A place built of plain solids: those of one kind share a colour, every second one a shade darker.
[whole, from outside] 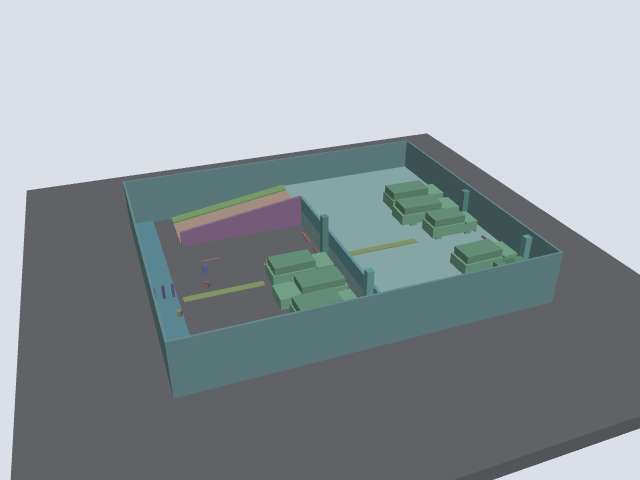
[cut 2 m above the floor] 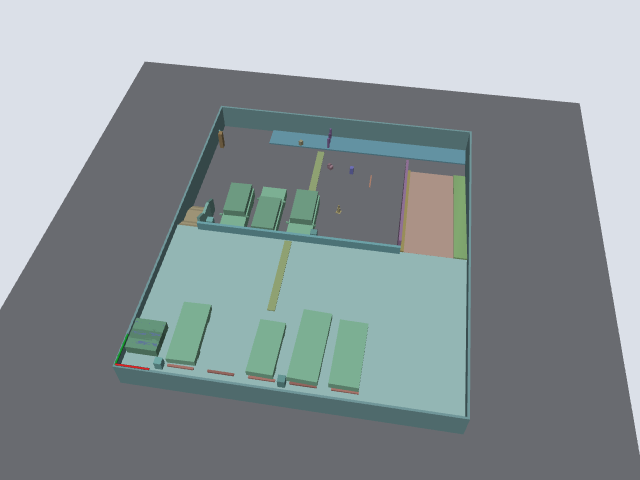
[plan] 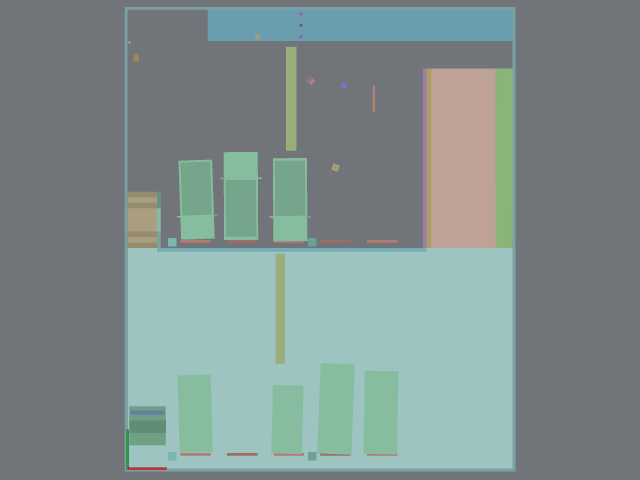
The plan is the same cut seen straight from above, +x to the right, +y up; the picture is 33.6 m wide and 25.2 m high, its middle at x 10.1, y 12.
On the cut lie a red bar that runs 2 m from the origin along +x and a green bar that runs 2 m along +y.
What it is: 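A basement split-level car park deck of the 2000s; 20.2 x 24.1 m, two half-decks side by side, the upper one 1.35 m above the lower, 2.38 m to the soffit over the upper one; a stair core of 8 risers of 0.168 m and treads of 0.29 m with a mid landing; a car ramp of 1 in 7.0; drive aisles of 6.07 and 6.38 m, bays of 2.45 x 4.8 m, a walkway of 1.64 m with a kerb of about 0.12 m, a stair door of 0.92 x 2.1 m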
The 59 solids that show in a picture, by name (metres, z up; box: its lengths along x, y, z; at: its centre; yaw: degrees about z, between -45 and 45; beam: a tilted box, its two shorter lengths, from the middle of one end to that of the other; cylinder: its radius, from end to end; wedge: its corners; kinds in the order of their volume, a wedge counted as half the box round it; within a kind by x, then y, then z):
{
 "upper_deck_1": {"box": [20.21, 11.58, 1.4], "at": [10.11, 5.79, 0.65]},
 "car_1": {"box": [1.54, 2.69, 0.52], "at": [3.53, 3.42, 2.55], "yaw": 1.5},
 "car_2": {"box": [1.74, 4.05, 0.76], "at": [3.54, 2.89, 1.9], "yaw": 1.5},
 "car_3": {"box": [1.56, 2.79, 0.54], "at": [3.6, 14.7, 1.29], "yaw": 1.9},
 "car_4": {"box": [1.76, 4.15, 0.84], "at": [3.62, 14.12, 0.6], "yaw": 1.9},
 "car_5": {"box": [1.59, 2.98, 0.51], "at": [5.95, 13.66, 1.2], "yaw": 0.3},
 "car_6": {"box": [1.79, 4.62, 0.77], "at": [5.95, 14.31, 0.56], "yaw": 0.3},
 "car_7": {"box": [1.61, 3.6, 0.79], "at": [8.39, 2.58, 1.92], "yaw": -1.4},
 "car_8": {"box": [1.41, 2.42, 0.56], "at": [8.4, 3.02, 2.6], "yaw": -1.4},
 "car_9": {"box": [1.79, 4.36, 0.85], "at": [8.53, 14.12, 0.6], "yaw": 0.3},
 "car_10": {"box": [1.59, 2.9, 0.54], "at": [8.53, 14.71, 1.3], "yaw": 0.3},
 "car_11": {"box": [1.8, 4.75, 0.76], "at": [10.94, 3.13, 1.91], "yaw": -2.2},
 "car_12": {"box": [1.6, 3.05, 0.54], "at": [10.97, 3.79, 2.56], "yaw": -2.2},
 "car_13": {"box": [1.76, 4.37, 0.86], "at": [13.3, 2.94, 1.95], "yaw": -1.0},
 "car_14": {"box": [1.56, 2.96, 0.57], "at": [13.31, 3.56, 2.67], "yaw": -1.0},
 "wall_1": {"box": [0.15, 24.39, 3.81], "at": [-0.07, 12.04, 1.85]},
 "wall_2": {"box": [20.51, 0.15, 3.81], "at": [10.11, -0.07, 1.85]},
 "wall_3": {"box": [20.51, 0.15, 3.81], "at": [10.11, 24.16, 1.85]},
 "wall_4": {"box": [0.15, 24.39, 3.81], "at": [20.29, 12.04, 1.85]},
 "car_ramp_1": {"wedge": [[15.69, 11.58, -0.05], [15.69, 11.58, 1.35], [15.69, 21.01, -0.05], [15.69, 21.01, 0.0], [20.21, 11.58, -0.05], [20.21, 11.58, 1.35], [20.21, 21.01, -0.05], [20.21, 21.01, 0.0]]},
 "stair_step_1": {"box": [1.54, 0.34, 1.23], "at": [0.77, 11.7, 0.56]},
 "stair_step_2": {"box": [1.54, 0.63, 1.06], "at": [0.77, 11.84, 0.48]},
 "stair_step_3": {"box": [1.54, 0.91, 0.89], "at": [0.77, 11.99, 0.4]},
 "stair_step_4": {"box": [1.54, 2.14, 0.72], "at": [0.77, 12.6, 0.31]},
 "stair_step_5": {"box": [1.54, 2.43, 0.55], "at": [0.77, 12.75, 0.23]},
 "stair_step_6": {"box": [1.54, 2.72, 0.39], "at": [0.77, 12.89, 0.14]},
 "stair_step_7": {"box": [1.54, 3.01, 0.22], "at": [0.77, 13.03, 0.06]},
 "ramp_footway_1": {"wedge": [[19.31, 11.58, -0.05], [19.31, 11.58, 1.47], [19.31, 21.01, -0.05], [19.31, 21.01, 0.12], [20.21, 11.58, -0.05], [20.21, 11.58, 1.47], [20.21, 21.01, -0.05], [20.21, 21.01, 0.12]]},
 "bike_hold_1": {"box": [1.92, 0.76, 1.29], "at": [1.05, 1.6, 1.94]},
 "bike_hold_2": {"box": [1.92, 0.76, 1.29], "at": [1.05, 2.25, 1.94]},
 "bike_hold_3": {"box": [1.92, 0.76, 1.29], "at": [1.05, 2.9, 1.94]},
 "walkway_1": {"box": [16.01, 1.64, 0.17], "at": [12.21, 23.27, 0.03]},
 "split_parapet_1": {"box": [14.15, 0.2, 1.16], "at": [8.62, 11.48, 1.88]},
 "column_1": {"box": [0.45, 0.45, 2.43], "at": [2.34, 0.65, 2.51]},
 "column_2": {"box": [0.45, 0.45, 3.78], "at": [2.34, 11.88, 1.84]},
 "column_3": {"box": [0.45, 0.45, 2.43], "at": [9.69, 0.65, 2.51]},
 "column_4": {"box": [0.45, 0.45, 3.78], "at": [9.69, 11.88, 1.84]},
 "ramp_guard_1": {"wedge": [[15.49, 11.58, -0.05], [15.49, 11.58, 2.52], [15.49, 21.01, -0.05], [15.49, 21.01, 1.17], [15.69, 11.58, -0.05], [15.69, 11.58, 2.52], [15.69, 21.01, -0.05], [15.69, 21.01, 1.17]]},
 "ramp_kerb_1": {"wedge": [[15.69, 11.58, -0.05], [15.69, 11.58, 1.47], [15.69, 21.01, -0.05], [15.69, 21.01, 0.12], [15.94, 11.58, -0.05], [15.94, 11.58, 1.47], [15.94, 21.01, -0.05], [15.94, 21.01, 0.12]]},
 "stair_guard_1": {"wedge": [[1.54, 11.58, -0.05], [1.54, 11.58, 2.4], [1.54, 12.44, -0.05], [1.54, 12.44, 1.89], [1.74, 11.58, -0.05], [1.74, 11.58, 2.4], [1.74, 12.44, -0.05], [1.74, 12.44, 1.89]]},
 "stair_guard_2": {"wedge": [[1.54, 13.67, -0.05], [1.54, 13.67, 1.72], [1.54, 14.54, -0.05], [1.54, 14.54, 1.22], [1.74, 13.67, -0.05], [1.74, 13.67, 1.72], [1.74, 14.54, -0.05], [1.74, 14.54, 1.22]]},
 "stair_guard_3": {"box": [0.2, 1.23, 1.77], "at": [1.64, 13.06, 0.84]},
 "hump_1": {"box": [0.5, 5.78, 0.12], "at": [8.01, 8.39, 1.35]},
 "hump_2": {"box": [0.55, 5.47, 0.1], "at": [8.59, 19.41, 0.0]},
 "wheelstop_1": {"box": [1.6, 0.15, 0.15], "at": [3.56, 0.75, 1.37]},
 "wheelstop_2": {"box": [1.6, 0.15, 0.15], "at": [3.56, 11.93, 0.03]},
 "wheelstop_3": {"box": [1.6, 0.15, 0.15], "at": [6.01, 0.75, 1.37]},
 "wheelstop_4": {"box": [1.6, 0.15, 0.15], "at": [6.01, 11.93, 0.03]},
 "wheelstop_5": {"box": [1.6, 0.15, 0.15], "at": [8.46, 0.75, 1.37]},
 "wheelstop_6": {"box": [1.6, 0.15, 0.15], "at": [8.46, 11.93, 0.03]},
 "wheelstop_7": {"box": [1.6, 0.15, 0.15], "at": [10.91, 0.75, 1.37]},
 "wheelstop_8": {"box": [1.6, 0.15, 0.15], "at": [10.91, 11.93, 0.03]},
 "wheelstop_9": {"box": [1.6, 0.15, 0.15], "at": [13.37, 0.75, 1.37]},
 "wheelstop_10": {"box": [1.6, 0.15, 0.15], "at": [13.37, 11.93, 0.03]},
 "bike_1": {"box": [1.83, 0.23, 0.35], "at": [1.05, 1.64, 1.87]},
 "bike_2": {"box": [1.81, 0.23, 0.35], "at": [1.05, 2.94, 1.87]},
 "pay_station_1": {"box": [0.3, 0.4, 1.5], "at": [0.45, 21.55, 0.7]},
 "wet_floor_sign_1": {"box": [0.28, 0.3, 0.65], "at": [11.34, 20.11, 0.28], "yaw": -2.4},
 "cable_cover_1": {"box": [0.11, 1.38, 0.07], "at": [12.92, 19.41, -0.02]}
}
